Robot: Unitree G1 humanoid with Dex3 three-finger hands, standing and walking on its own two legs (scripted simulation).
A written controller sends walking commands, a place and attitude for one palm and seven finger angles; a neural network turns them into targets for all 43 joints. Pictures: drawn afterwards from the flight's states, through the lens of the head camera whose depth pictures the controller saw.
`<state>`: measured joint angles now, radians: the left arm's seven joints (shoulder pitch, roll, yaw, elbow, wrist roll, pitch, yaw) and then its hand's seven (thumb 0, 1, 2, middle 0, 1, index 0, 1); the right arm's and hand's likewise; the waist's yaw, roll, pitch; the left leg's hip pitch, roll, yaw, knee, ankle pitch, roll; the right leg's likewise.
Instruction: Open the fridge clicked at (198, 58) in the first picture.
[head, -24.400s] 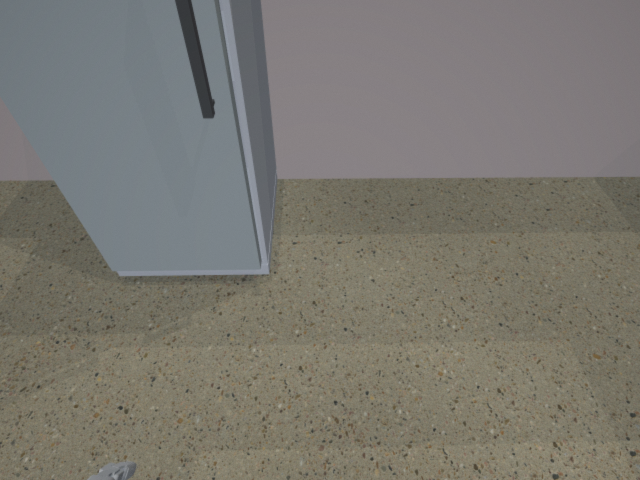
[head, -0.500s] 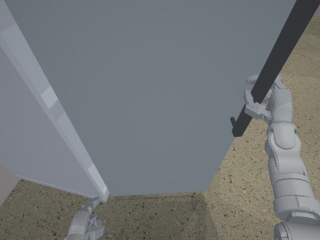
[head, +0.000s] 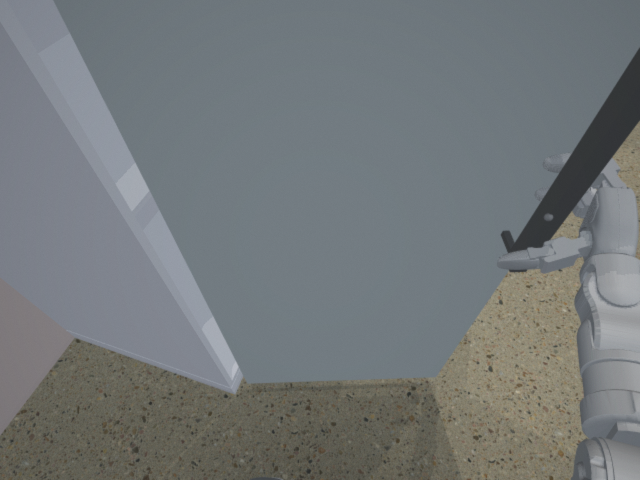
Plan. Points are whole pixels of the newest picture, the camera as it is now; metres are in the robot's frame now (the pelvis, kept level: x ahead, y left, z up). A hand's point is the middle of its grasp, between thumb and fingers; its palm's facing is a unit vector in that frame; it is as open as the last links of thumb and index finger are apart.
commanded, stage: loosen the grip on the handle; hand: right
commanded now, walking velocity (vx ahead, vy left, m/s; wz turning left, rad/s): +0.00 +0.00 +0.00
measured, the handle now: (601, 110) +0.46 -0.22 +0.24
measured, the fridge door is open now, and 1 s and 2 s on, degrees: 70 70 70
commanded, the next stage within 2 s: slip the hand off the handle in 0.08 s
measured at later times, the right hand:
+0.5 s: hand (596, 224) +0.41 -0.26 +0.13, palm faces +0.21 +0.95 -0.22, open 14.6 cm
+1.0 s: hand (626, 244) +0.39 -0.29 +0.12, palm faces +0.18 +0.96 -0.22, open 14.6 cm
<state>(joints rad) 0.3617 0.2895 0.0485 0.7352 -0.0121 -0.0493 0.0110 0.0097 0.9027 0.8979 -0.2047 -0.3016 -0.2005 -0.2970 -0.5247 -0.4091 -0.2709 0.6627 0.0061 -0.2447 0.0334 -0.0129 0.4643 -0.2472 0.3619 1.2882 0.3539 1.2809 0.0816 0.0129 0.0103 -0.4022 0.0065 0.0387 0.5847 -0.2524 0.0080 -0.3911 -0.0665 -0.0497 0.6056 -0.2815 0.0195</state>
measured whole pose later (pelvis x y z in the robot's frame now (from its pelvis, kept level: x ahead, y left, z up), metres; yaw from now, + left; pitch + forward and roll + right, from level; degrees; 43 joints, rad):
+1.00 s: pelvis +0.02 -0.02 -0.01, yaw +0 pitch +6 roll +1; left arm 0.35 0.26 0.01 0.68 -0.03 -0.02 0.05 0.01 0.90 0.90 -0.21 -0.30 -0.20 -0.30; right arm -0.34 -0.48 -0.41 0.52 0.12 -0.26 0.22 -0.02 0.55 -0.20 0.25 1.15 0.26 1.15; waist 0.05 -0.01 -0.04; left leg -0.45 0.02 0.03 0.67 -0.32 -0.02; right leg -0.46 -0.06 -0.05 0.72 -0.37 0.00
